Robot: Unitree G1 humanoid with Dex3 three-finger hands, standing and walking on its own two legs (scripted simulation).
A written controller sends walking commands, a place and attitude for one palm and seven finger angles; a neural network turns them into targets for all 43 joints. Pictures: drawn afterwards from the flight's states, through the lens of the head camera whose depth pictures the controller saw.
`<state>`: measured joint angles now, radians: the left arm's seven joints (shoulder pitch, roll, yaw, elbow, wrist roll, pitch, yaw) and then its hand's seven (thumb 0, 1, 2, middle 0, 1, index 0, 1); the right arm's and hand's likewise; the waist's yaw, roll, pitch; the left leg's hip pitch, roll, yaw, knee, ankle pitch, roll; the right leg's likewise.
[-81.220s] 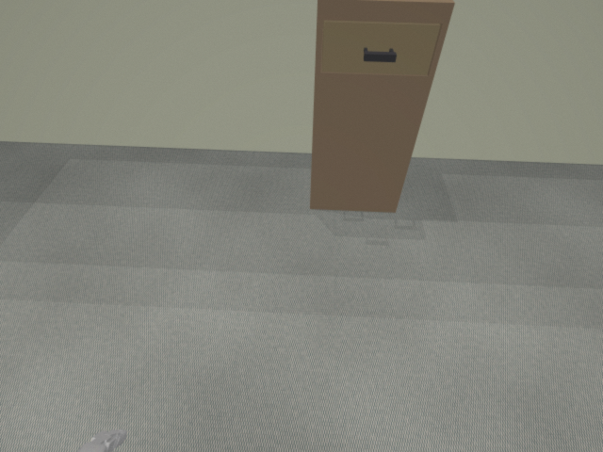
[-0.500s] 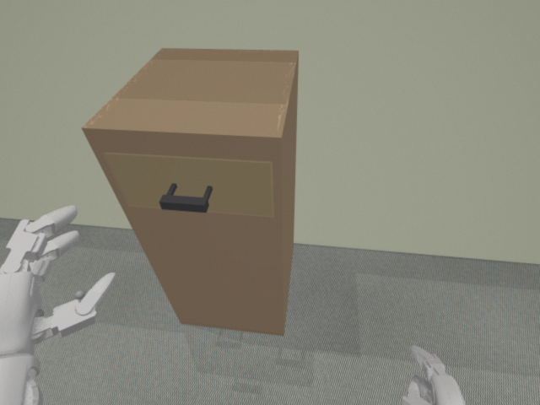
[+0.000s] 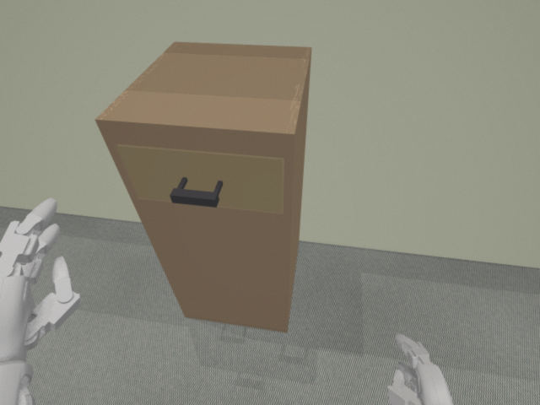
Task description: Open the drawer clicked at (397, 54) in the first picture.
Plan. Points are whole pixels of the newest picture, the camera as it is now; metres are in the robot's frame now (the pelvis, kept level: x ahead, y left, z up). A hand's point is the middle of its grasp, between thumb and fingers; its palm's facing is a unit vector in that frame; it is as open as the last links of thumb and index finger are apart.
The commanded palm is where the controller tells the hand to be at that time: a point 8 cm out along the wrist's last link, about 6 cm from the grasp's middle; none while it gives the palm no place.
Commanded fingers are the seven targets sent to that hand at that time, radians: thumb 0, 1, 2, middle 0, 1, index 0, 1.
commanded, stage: step back with the hand held close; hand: left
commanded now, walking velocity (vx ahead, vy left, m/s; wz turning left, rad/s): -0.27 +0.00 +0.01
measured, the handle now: (198, 190) +0.54 +0.23 -0.02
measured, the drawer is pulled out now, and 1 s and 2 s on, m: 0.00 0.00 0.00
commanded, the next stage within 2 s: stop stepping back and stand still in 1.12 s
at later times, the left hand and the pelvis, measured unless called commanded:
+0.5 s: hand (26, 343) +0.13 +0.27 +0.15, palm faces +0.34 -0.82 -0.46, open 7.4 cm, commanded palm +0.08 +0.30 +0.17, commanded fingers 0.00 0.90 0.90 -0.20 -0.30 -0.20 -0.30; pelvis -0.06 +0.03 -0.01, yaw -1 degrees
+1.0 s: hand out of the picture +0.03 +0.25 +0.15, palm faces +0.40 -0.80 -0.46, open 7.4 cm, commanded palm -0.03 +0.29 +0.17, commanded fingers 0.00 0.90 0.90 -0.20 -0.30 -0.20 -0.30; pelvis -0.16 +0.01 -0.02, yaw +1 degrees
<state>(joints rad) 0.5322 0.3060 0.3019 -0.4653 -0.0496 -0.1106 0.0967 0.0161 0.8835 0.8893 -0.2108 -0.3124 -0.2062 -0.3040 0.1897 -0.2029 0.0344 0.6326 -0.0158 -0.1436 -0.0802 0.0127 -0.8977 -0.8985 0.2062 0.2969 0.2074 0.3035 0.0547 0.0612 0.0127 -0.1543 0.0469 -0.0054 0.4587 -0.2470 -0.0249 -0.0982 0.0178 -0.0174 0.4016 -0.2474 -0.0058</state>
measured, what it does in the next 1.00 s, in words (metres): walks backwards: right foot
